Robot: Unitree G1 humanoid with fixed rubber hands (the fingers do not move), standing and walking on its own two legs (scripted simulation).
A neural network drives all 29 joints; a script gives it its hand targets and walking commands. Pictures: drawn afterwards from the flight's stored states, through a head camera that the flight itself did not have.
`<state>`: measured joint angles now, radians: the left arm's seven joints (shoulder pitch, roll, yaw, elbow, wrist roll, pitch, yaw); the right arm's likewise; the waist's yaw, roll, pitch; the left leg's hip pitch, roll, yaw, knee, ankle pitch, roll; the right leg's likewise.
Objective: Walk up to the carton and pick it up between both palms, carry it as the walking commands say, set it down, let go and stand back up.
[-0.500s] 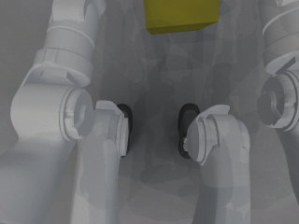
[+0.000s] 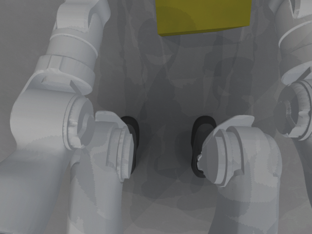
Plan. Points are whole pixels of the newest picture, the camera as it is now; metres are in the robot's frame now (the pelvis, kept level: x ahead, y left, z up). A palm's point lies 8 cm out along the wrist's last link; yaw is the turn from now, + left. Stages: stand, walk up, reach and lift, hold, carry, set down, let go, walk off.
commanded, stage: reach and lift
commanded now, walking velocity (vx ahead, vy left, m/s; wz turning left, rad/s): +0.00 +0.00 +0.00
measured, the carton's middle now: out of the picture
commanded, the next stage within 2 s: none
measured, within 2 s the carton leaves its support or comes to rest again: leaves its support in 1.36 s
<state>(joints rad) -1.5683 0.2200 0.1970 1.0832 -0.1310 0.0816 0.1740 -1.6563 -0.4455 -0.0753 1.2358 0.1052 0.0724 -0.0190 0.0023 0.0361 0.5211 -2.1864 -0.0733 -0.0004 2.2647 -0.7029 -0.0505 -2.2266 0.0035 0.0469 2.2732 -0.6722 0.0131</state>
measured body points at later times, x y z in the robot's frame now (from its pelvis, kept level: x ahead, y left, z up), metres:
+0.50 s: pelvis -0.01 -0.01 +0.00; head +0.38 -0.03 +0.20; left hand +0.56 +0.07 -0.20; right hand +0.57 -0.18 -0.21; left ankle +0.08 +0.12 -0.33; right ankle +0.09 -0.12 -0.33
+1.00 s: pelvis +0.00 -0.01 -0.01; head +0.38 -0.04 +0.21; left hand +0.56 +0.07 -0.21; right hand +0.56 -0.18 -0.21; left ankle +0.09 +0.13 -0.33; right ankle +0.09 -0.12 -0.33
